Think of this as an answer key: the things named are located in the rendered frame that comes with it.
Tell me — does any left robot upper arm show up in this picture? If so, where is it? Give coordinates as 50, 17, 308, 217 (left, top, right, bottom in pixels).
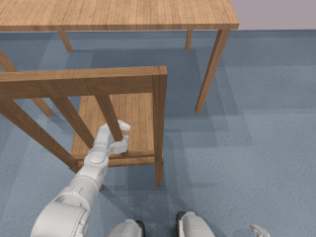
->
33, 201, 91, 237

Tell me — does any table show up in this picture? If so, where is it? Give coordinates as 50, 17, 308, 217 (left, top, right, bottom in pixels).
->
0, 0, 240, 117

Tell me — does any robot left hand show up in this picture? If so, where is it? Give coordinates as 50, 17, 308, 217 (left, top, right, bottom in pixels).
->
93, 120, 131, 155

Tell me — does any left robot forearm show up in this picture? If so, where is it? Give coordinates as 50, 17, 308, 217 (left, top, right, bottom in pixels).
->
31, 146, 110, 237

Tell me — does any robot right foot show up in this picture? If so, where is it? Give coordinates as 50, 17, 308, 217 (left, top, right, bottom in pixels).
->
176, 211, 186, 237

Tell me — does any chair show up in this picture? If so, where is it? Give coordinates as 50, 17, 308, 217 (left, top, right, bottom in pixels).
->
0, 65, 168, 191

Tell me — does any right robot thigh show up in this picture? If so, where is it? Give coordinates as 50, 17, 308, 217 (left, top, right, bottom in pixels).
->
178, 215, 215, 237

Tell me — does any robot right hand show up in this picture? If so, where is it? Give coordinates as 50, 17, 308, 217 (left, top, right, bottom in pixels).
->
250, 224, 270, 237

